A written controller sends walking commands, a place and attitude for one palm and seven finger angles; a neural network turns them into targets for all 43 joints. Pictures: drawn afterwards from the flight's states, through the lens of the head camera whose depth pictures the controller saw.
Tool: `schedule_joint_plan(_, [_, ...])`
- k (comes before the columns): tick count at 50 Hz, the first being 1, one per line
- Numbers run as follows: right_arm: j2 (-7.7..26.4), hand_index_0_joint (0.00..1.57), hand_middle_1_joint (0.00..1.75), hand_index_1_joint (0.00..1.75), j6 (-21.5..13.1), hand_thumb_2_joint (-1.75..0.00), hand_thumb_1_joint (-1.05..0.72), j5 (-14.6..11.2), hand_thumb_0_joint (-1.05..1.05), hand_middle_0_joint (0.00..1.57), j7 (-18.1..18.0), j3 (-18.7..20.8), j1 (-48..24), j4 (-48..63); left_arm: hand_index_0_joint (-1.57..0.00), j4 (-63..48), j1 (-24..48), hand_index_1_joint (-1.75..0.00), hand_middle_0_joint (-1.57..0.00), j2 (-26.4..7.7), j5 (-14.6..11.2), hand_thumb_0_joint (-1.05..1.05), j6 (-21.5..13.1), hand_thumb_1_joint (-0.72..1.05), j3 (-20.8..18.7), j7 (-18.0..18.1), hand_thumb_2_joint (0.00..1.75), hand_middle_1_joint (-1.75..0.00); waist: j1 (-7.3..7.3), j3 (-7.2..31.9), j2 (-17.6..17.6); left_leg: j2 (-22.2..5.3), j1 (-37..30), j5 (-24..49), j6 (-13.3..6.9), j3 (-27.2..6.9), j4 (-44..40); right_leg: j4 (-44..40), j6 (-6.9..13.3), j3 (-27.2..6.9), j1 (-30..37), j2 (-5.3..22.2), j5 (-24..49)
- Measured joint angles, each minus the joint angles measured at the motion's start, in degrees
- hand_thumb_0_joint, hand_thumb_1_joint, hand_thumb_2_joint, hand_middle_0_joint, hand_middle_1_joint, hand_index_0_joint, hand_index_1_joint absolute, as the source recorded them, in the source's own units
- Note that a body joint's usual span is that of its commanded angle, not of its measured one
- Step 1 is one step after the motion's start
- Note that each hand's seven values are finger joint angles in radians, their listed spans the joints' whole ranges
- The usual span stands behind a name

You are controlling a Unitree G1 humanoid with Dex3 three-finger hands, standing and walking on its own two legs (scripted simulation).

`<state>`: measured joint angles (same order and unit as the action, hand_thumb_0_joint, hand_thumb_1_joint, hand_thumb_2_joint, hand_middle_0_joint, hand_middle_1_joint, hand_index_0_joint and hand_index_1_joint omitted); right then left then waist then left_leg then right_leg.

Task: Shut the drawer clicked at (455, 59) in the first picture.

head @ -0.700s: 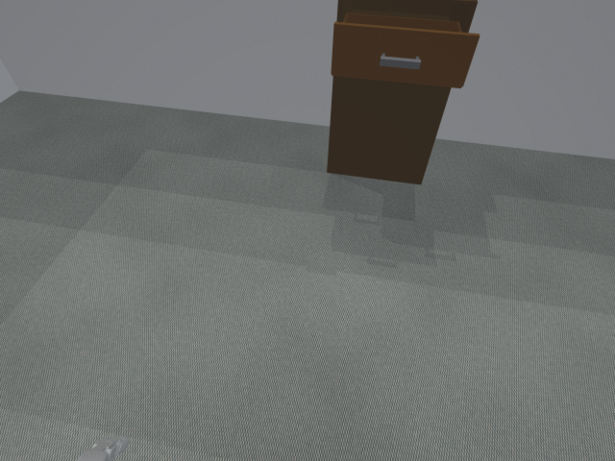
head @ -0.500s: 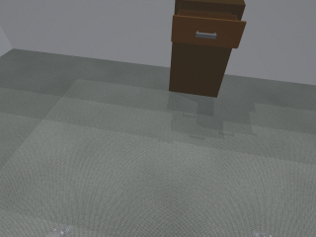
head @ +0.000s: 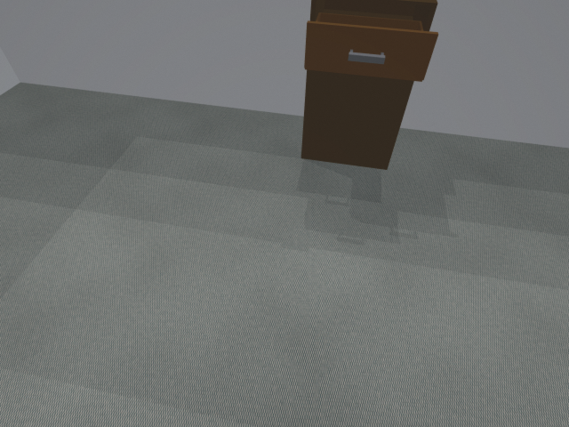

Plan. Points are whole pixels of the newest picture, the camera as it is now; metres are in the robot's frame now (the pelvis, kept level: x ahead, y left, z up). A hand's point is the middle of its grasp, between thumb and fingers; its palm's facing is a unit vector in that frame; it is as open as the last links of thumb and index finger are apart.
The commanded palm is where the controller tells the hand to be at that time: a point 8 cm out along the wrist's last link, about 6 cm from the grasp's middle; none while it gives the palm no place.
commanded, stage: stand and wait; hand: left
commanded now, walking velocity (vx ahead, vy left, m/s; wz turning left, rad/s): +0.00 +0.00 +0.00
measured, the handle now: (366, 55) +1.29 -0.22 -0.03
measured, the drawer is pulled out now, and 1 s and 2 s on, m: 0.30 0.30 0.30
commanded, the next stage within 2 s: look at it before walking up in 0.18 s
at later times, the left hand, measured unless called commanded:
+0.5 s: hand out of the picture +0.07 +0.25 -0.15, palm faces -0.03 -0.94 -0.33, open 7.3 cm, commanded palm none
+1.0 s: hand out of the picture +0.06 +0.23 -0.17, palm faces -0.04 -0.96 -0.29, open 7.3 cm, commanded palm none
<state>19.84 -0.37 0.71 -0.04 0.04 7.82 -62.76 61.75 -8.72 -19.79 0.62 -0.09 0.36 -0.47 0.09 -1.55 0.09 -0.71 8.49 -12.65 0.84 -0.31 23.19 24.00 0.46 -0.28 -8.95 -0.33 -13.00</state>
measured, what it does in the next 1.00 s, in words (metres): stands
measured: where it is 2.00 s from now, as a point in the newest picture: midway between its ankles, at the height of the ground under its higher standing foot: (311, 411)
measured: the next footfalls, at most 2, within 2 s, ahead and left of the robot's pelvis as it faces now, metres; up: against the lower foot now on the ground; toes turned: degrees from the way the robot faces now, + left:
right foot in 1.30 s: +0.15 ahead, -0.16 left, +0.00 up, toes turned -17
left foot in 1.68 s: +0.38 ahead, +0.03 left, +0.00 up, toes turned -11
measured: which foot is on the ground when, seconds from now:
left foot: down 0.00-1.00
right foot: down 0.00-1.00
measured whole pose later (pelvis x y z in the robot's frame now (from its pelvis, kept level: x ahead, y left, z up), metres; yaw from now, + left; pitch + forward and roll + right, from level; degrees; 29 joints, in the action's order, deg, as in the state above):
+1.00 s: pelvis +0.01 +0.00 +0.00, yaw -2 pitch -1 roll +0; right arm 17.4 0.2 1.3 0.0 0.0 9.0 -62.7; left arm 61.5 -12.2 -17.5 1.1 1.2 -0.2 -0.8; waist 1.2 0.3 0.0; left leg -2.1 9.3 -16.4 1.0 1.7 26.3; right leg 25.4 0.9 -2.2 -10.0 -1.7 -14.3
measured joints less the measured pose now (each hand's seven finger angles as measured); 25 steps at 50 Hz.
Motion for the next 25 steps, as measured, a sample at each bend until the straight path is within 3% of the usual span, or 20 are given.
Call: schedule_joint_plan(25, [-0.53, 0.2, 0.3, 0.3, -0.49, -0.9, -0.9, -0.11, 0.01, 0.2, 0.17, -0.21, -0.36, -1.07, -0.2, 0.55, 0.86, -0.3, -0.2, 0.4, 0.12, 0.01, -0.26, 0.91, 0.11, -0.02, 0.89, -0.3, -0.1, 0.14, 0.15, 0.04, -0.1, 1.1, -0.01, 0.08, -1.47, -1.33, -0.08, -0.08, 0.02, 0.05, 1.06])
